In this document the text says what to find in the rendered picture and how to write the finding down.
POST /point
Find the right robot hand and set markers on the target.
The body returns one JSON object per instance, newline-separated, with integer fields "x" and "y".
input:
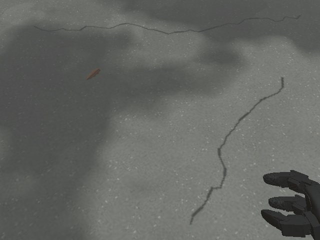
{"x": 306, "y": 217}

